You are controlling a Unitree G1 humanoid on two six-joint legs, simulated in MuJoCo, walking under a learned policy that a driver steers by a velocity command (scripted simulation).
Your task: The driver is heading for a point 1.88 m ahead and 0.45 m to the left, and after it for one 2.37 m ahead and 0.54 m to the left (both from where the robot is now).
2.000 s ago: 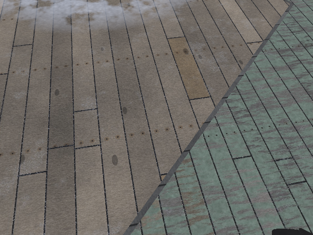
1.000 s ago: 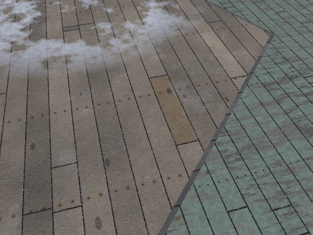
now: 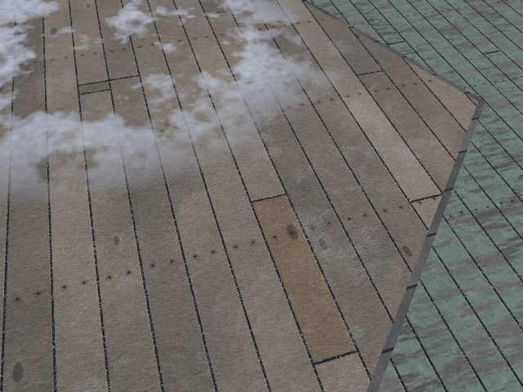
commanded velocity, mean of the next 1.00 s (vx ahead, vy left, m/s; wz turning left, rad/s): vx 0.50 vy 0.00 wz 0.39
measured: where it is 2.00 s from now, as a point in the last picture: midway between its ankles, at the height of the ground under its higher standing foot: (148, 226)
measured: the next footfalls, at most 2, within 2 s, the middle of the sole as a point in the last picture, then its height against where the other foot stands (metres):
right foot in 0.20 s outside the picture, level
left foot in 0.74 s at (192, 391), level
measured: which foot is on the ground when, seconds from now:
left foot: down 0.00-0.20, up 0.22-0.72, down 0.74-1.00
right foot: up 0.00-0.18, down 0.20-0.74, up 0.76-1.00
